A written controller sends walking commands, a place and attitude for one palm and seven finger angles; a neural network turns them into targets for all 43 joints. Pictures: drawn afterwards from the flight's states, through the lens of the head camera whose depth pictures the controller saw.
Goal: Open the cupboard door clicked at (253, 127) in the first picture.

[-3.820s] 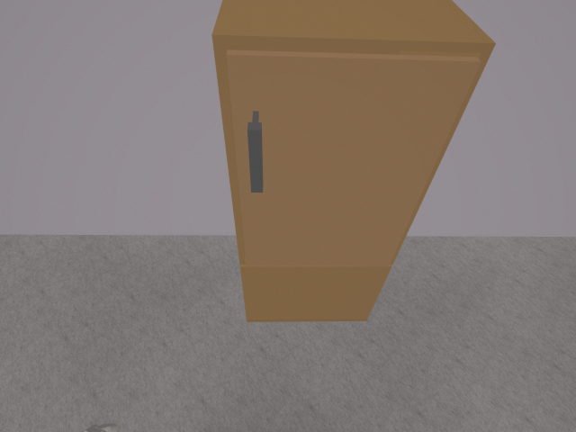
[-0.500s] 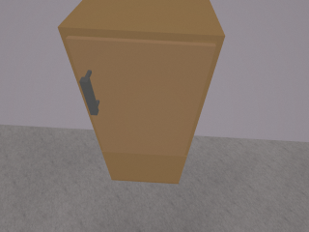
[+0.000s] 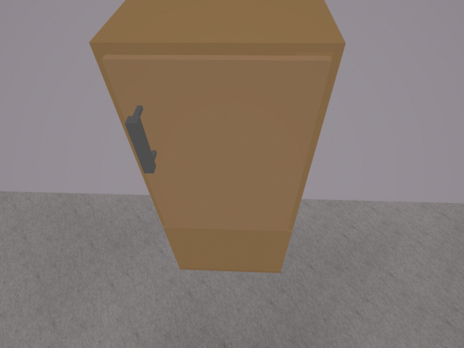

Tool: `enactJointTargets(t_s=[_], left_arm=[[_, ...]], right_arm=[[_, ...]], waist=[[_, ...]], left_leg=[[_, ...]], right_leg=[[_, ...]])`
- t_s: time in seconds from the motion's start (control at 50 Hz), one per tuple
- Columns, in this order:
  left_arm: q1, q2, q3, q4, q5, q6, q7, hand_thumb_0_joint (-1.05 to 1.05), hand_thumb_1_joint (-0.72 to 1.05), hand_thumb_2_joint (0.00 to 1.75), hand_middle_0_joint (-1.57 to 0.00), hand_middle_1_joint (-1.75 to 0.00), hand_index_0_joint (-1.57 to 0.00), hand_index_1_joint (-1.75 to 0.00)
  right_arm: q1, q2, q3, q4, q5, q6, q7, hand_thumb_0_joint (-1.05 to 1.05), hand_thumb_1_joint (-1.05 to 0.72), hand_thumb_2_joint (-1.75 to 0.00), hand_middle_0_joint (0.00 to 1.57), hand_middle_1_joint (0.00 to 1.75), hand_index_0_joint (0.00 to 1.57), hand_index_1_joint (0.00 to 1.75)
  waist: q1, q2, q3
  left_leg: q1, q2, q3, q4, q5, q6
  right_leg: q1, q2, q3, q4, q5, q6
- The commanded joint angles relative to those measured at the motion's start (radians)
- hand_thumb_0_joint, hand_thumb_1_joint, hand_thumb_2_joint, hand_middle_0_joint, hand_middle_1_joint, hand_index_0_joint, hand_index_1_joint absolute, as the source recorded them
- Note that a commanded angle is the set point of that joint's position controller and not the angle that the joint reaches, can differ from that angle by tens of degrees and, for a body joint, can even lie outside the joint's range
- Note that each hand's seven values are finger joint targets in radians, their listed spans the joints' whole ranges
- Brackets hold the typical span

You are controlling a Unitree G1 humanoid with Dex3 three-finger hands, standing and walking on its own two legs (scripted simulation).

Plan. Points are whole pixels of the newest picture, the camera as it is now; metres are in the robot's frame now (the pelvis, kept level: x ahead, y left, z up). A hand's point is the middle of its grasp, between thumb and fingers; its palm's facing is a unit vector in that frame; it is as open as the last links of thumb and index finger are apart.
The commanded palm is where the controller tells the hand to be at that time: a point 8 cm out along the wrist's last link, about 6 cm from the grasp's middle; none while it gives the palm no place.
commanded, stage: look again from close up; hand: left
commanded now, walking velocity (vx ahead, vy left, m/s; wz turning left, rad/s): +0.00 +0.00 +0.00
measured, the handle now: (144, 140) +0.50 +0.23 +0.07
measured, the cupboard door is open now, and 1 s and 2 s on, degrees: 0 0 0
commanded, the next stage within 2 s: raise the hand with hooked fingers in 0.52 s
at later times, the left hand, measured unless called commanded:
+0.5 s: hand out of the picture +0.03 +0.17 -0.17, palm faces +0.02 -0.98 -0.22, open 7.3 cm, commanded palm none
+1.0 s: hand (140, 326) +0.16 +0.17 -0.04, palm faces -0.02 -1.00 +0.00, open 8.3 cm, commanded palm +0.13 +0.24 -0.03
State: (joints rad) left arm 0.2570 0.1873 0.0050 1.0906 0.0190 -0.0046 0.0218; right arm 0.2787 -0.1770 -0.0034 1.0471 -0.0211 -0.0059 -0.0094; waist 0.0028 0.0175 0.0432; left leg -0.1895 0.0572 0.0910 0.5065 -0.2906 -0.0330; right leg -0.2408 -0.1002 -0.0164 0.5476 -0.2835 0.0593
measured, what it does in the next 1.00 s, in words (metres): lowers itself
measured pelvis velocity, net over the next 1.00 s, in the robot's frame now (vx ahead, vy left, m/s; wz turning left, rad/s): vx -0.03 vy -0.02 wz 0.03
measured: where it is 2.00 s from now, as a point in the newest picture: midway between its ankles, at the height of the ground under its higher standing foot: outside the picture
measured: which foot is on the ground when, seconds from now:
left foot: down 0.00-1.00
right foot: down 0.00-1.00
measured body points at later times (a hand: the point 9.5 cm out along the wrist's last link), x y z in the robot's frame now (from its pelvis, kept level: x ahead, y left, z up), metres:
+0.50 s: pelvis +0.01 -0.02 +0.00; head +0.03 -0.03 +0.45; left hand +0.03 +0.22 -0.15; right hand +0.03 -0.24 -0.16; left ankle -0.01 +0.14 -0.73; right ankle +0.00 -0.15 -0.73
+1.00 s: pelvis -0.03 -0.02 -0.05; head +0.01 +0.00 +0.40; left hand +0.16 +0.22 -0.03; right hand +0.20 -0.27 -0.09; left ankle -0.01 +0.14 -0.73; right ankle +0.00 -0.16 -0.73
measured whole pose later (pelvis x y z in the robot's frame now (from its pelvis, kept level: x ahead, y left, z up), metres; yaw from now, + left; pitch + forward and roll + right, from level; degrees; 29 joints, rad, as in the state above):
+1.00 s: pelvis -0.03 -0.02 -0.05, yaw +2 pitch +8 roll +1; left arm 0.34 0.18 0.17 0.26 -0.24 -0.53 -0.38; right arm 0.15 -0.26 -0.08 0.55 0.02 -0.29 0.00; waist 0.01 -0.05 -0.08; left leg -0.65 0.08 0.04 0.95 -0.44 -0.05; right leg -0.69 -0.10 -0.02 0.99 -0.44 0.04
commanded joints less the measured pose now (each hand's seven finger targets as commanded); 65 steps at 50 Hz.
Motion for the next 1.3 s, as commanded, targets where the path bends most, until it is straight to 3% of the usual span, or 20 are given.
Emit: enactJointTargets(t_s=[0.0,0.36,0.58,0.6,0.62,0.64,0.66,0.68,0.7,0.72,0.74,0.8,0.84,0.88,0.96,1.04,1.06,1.14,1.2,1.28], left_arm=[[0.036,0.114,0.018,-0.041,-0.003,-0.013,0.008,0.0,0.9,0.9,-0.2,-0.3,-0.2,-0.3],[0.016,0.113,0.029,-0.029,-0.002,-0.018,0.007,0.0,0.9,0.9,-0.2,-0.3,-0.2,-0.3],[0.006,0.113,0.033,-0.03,-0.001,-0.017,0.005,0.0,0.9,0.9,-0.2,-0.3,-0.2,-0.3],[0.125,0.134,0.031,0.018,-0.003,-0.026,0.045,0.0,0.9,0.9,-0.2,-0.3,-0.2,-0.3],[-0.68,0.34,0.164,-1.565,-0.203,-0.272,0.034,0.0,0.88,0.89,-0.2,-0.32,-0.2,-0.32],[-0.116,0.258,0.17,-1.23,-0.12,-0.206,0.072,0.0,0.85,0.88,-0.2,-0.33,-0.2,-0.33],[-0.096,0.181,0.117,-1.133,-0.145,-0.161,0.117,0.0,0.83,0.87,-0.21,-0.34,-0.21,-0.34],[0.173,-0.044,-0.009,-0.977,-0.162,-0.071,0.102,0.0,0.81,0.86,-0.21,-0.36,-0.21,-0.36],[-0.023,0.009,0.032,-1.152,-0.191,-0.108,0.075,0.0,0.78,0.85,-0.21,-0.37,-0.21,-0.37],[-0.031,0.071,0.101,-1.147,-0.185,-0.167,0.051,0.0,0.76,0.84,-0.21,-0.39,-0.21,-0.39],[0.005,0.05,0.109,-1.056,-0.182,-0.227,0.023,0.0,0.74,0.83,-0.21,-0.4,-0.21,-0.4],[0.274,-0.02,0.144,-0.819,-0.217,-0.402,-0.126,0.0,0.67,0.8,-0.22,-0.45,-0.22,-0.45],[0.321,0.011,0.189,-0.817,-0.248,-0.538,-0.254,0.0,0.62,0.78,-0.22,-0.48,-0.22,-0.48],[0.318,0.078,0.233,-0.808,-0.26,-0.613,-0.388,0.0,0.57,0.76,-0.22,-0.51,-0.22,-0.51],[0.102,0.183,0.318,-1.075,-0.322,-0.568,-0.425,0.0,0.48,0.72,-0.23,-0.57,-0.23,-0.57],[-0.12,0.171,0.275,-1.419,-0.323,-0.61,-0.336,0.0,0.39,0.68,-0.24,-0.63,-0.24,-0.63],[-0.185,0.18,0.247,-1.475,-0.315,-0.62,-0.327,0.0,0.36,0.67,-0.24,-0.64,-0.24,-0.64],[-0.144,0.143,0.164,-1.398,-0.277,-0.571,-0.357,0.0,0.27,0.63,-0.25,-0.7,-0.25,-0.7],[-0.089,0.18,0.189,-1.265,-0.276,-0.421,-0.417,0.0,0.2,0.6,-0.25,-0.75,-0.25,-0.75],[0.048,0.252,0.35,-1.203,-0.333,-0.22,-0.43,0.0,0.11,0.56,-0.26,-0.81,-0.26,-0.81]], right_arm=[[0.044,-0.102,-0.016,-0.031,0.003,-0.021,-0.007,0.0,-0.9,-0.9,0.2,0.3,0.2,0.3],[0.032,-0.078,-0.019,0.012,0.003,-0.019,-0.015,0.0,-0.9,-0.9,0.2,0.3,0.2,0.3],[0.032,-0.084,-0.019,0.026,0.002,-0.017,-0.014,0.0,-0.9,-0.9,0.2,0.3,0.2,0.3],[-0.074,-0.137,-0.042,-0.044,0.017,-0.015,-0.007,0.0,-0.9,-0.9,0.2,0.3,0.2,0.3],[-0.057,-0.241,-0.038,-0.36,0.072,-0.187,-0.053,0.0,-0.9,-0.9,0.2,0.3,0.2,0.3],[-0.106,-0.16,-0.036,-0.298,0.051,-0.271,-0.093,0.0,-0.9,-0.9,0.2,0.3,0.2,0.3],[-0.124,-0.171,-0.035,-0.243,0.065,-0.296,-0.095,0.0,-0.9,-0.9,0.2,0.3,0.2,0.3],[-0.097,-0.127,-0.038,-0.246,0.085,-0.298,-0.085,0.0,-0.9,-0.9,0.2,0.3,0.2,0.3],[-0.115,-0.166,-0.045,-0.318,0.087,-0.315,-0.082,0.0,-0.9,-0.9,0.2,0.3,0.2,0.3],[-0.097,-0.184,-0.069,-0.338,0.069,-0.33,-0.086,0.0,-0.9,-0.9,0.2,0.3,0.2,0.3],[-0.1,-0.181,-0.074,-0.355,0.057,-0.343,-0.086,0.0,-0.9,-0.9,0.2,0.3,0.2,0.3],[-0.12,-0.168,-0.089,-0.441,0.044,-0.354,-0.042,0.0,-0.9,-0.9,0.2,0.3,0.2,0.3],[-0.137,-0.18,-0.105,-0.496,0.035,-0.351,-0.012,0.0,-0.9,-0.9,0.2,0.3,0.2,0.3],[-0.147,-0.199,-0.114,-0.562,0.042,-0.342,0.017,0.0,-0.9,-0.9,0.2,0.3,0.2,0.3],[-0.151,-0.199,-0.107,-0.667,0.051,-0.318,-0.005,0.0,-0.9,-0.9,0.2,0.3,0.2,0.3],[-0.103,-0.177,-0.081,-0.669,0.044,-0.322,-0.029,0.0,-0.9,-0.9,0.2,0.3,0.2,0.3],[-0.088,-0.184,-0.071,-0.655,0.034,-0.325,-0.038,0.0,-0.9,-0.9,0.2,0.3,0.2,0.3],[-0.07,-0.198,-0.062,-0.613,0.047,-0.339,-0.055,0.0,-0.9,-0.9,0.2,0.3,0.2,0.3],[-0.079,-0.213,-0.055,-0.625,0.065,-0.331,-0.067,0.0,-0.9,-0.9,0.2,0.3,0.2,0.3],[-0.122,-0.204,-0.047,-0.68,0.074,-0.296,-0.075,0.0,-0.9,-0.9,0.2,0.3,0.2,0.3]], waist=[[0.002,-0.028,0.004],[0.003,-0.027,-0.014],[0.002,-0.032,-0.001],[0.041,-0.115,0.008],[-0.069,0.114,-0.501],[0.03,0.273,-0.459],[0.007,0.239,-0.342],[-0.016,0.089,-0.212],[-0.037,0.01,-0.077],[-0.053,-0.082,-0.082],[-0.054,-0.182,-0.006],[0.034,-0.307,0.024],[0.062,-0.262,-0.071],[0.072,-0.12,-0.164],[0.07,-0.014,-0.309],[0.004,0.135,-0.374],[-0.026,0.113,-0.363],[-0.071,0.087,-0.31],[-0.056,0.049,-0.289],[0.036,-0.017,-0.373]], left_leg=[[-0.022,0.052,-0.054,-0.117,0.14,0.042],[0.029,0.057,-0.031,-0.104,0.211,0.03],[0.021,0.057,-0.03,-0.117,0.181,0.026],[-0.084,0.07,0.0,0.116,0.112,-0.004],[0.164,-0.046,-0.026,-0.056,0.312,0.054],[0.204,-0.038,0.005,-0.066,0.465,0.066],[0.101,-0.023,-0.015,-0.036,0.359,0.029],[0.039,-0.013,-0.018,-0.04,0.292,0.04],[-0.028,-0.022,-0.041,-0.031,0.203,0.037],[-0.067,-0.034,-0.039,0.003,0.124,0.041],[-0.154,-0.043,-0.047,0.035,0.056,0.041],[-0.363,-0.064,-0.046,0.142,-0.052,0.016],[-0.428,-0.074,-0.033,0.234,-0.029,0.008],[-0.448,-0.084,-0.02,0.311,0.027,0.006],[-0.48,-0.09,-0.011,0.378,-0.03,0.031],[-0.409,-0.059,-0.062,0.414,-0.024,0.043],[-0.423,-0.05,-0.08,0.434,-0.024,0.047],[-0.458,-0.036,-0.102,0.447,-0.067,0.049],[-0.483,-0.042,-0.112,0.405,-0.131,0.047],[-0.465,-0.059,-0.097,0.336,-0.074,0.04]], right_leg=[[0.006,-0.008,0.012,-0.094,0.138,-0.063],[0.03,-0.012,0.02,-0.102,0.264,-0.075],[0.021,-0.009,0.026,-0.126,0.213,-0.076],[0.047,-0.087,0.114,-0.139,0.6,-0.059],[0.191,0.01,0.014,-0.027,0.536,-0.093],[0.165,0.064,-0.024,0.023,0.38,-0.108],[0.097,0.058,-0.071,-0.001,0.254,-0.091],[0.017,0.065,-0.083,-0.029,0.212,-0.069],[-0.048,0.061,-0.087,-0.041,0.162,-0.05],[-0.116,0.067,-0.093,-0.047,0.063,-0.044],[-0.199,0.076,-0.098,-0.036,-0.029,-0.037],[-0.315,0.081,-0.092,0.075,-0.188,-0.048],[-0.309,0.079,-0.069,0.175,-0.113,-0.064],[-0.288,0.064,-0.046,0.263,0.017,-0.086],[-0.321,0.062,0.005,0.301,-0.085,-0.07],[-0.404,0.087,-0.019,0.364,-0.064,-0.074],[-0.438,0.096,-0.026,0.389,-0.058,-0.076],[-0.492,0.104,-0.041,0.376,-0.1,-0.072],[-0.468,0.105,-0.051,0.34,-0.155,-0.066],[-0.32,0.094,-0.063,0.294,-0.127,-0.061]])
